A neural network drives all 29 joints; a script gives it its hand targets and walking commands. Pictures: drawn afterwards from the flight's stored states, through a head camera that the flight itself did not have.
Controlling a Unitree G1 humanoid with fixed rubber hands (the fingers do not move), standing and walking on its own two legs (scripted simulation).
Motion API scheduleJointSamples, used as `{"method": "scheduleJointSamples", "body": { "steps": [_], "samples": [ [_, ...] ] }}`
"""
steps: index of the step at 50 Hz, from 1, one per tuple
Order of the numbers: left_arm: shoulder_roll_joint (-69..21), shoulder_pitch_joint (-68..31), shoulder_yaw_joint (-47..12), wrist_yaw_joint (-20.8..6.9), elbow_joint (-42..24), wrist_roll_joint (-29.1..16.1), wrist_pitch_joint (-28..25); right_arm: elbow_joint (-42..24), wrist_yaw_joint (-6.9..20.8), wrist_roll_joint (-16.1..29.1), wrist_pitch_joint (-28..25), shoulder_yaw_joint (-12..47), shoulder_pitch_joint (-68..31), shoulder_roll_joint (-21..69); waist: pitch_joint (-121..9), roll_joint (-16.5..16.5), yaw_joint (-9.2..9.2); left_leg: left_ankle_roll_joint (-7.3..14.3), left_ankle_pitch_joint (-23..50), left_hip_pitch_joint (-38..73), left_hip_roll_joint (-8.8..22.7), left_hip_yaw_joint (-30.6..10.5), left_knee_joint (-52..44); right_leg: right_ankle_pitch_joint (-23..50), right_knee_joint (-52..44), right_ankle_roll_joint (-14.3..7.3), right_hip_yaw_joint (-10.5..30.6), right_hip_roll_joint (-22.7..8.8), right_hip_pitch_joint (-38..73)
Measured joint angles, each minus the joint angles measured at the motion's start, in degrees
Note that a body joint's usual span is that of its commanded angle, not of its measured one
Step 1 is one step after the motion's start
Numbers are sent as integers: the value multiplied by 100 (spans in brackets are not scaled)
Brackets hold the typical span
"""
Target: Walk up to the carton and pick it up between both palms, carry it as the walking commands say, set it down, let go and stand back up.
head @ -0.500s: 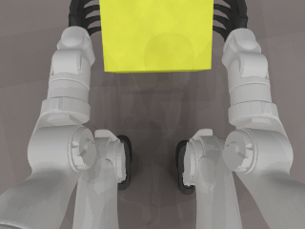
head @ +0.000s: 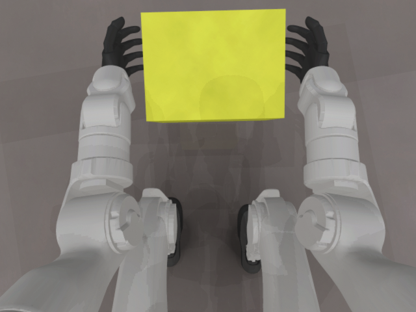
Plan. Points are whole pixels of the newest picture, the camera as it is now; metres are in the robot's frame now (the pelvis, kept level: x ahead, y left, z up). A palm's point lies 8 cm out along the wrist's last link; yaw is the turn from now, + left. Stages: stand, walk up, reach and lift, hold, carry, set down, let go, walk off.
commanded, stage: reach and lift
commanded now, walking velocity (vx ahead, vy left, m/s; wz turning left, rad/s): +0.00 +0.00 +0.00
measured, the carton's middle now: (213, 75) +0.54 +0.00 -0.17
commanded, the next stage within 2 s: none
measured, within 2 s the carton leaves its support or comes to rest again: neither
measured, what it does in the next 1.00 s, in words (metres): rises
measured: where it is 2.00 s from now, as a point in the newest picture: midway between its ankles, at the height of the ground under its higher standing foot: (210, 246)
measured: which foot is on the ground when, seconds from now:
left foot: down 0.00-1.00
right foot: down 0.00-1.00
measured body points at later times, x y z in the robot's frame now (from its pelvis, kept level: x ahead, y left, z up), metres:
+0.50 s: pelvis +0.01 +0.00 +0.05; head +0.26 +0.01 +0.42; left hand +0.50 +0.17 -0.01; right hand +0.51 -0.16 -0.01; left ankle +0.12 +0.13 -0.43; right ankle +0.10 -0.12 -0.43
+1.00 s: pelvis +0.02 +0.00 +0.12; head +0.24 +0.01 +0.51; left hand +0.49 +0.17 +0.06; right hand +0.49 -0.15 +0.07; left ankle +0.12 +0.13 -0.43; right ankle +0.10 -0.12 -0.43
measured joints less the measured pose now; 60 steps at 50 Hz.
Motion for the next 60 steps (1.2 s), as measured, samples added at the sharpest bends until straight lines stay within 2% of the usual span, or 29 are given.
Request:
{"method": "scheduleJointSamples", "body": {
  "steps": [17, 44, 60],
  "samples": [
    [-245, 463, 141, -120, -120, 206, 77, -56, 99, -185, 64, -146, 451, 196, -372, -6, -8, 11, 111, 735, -19, 10, -693, 125, -703, 5, 17, -16, 730],
    [-586, 1316, 117, 66, -232, 363, 30, -280, 218, -387, 68, -185, 1365, 566, -716, 1, -38, 40, 197, 2184, -50, 12, -1804, 239, -1850, 14, 32, -47, 2188],
    [-751, 1843, 72, -39, -398, 438, 16, -480, 292, -479, 56, -185, 1896, 745, -691, -4, -59, 63, 366, 3268, -58, 25, -2684, 431, -2745, 14, 52, -62, 3263]
  ]
}}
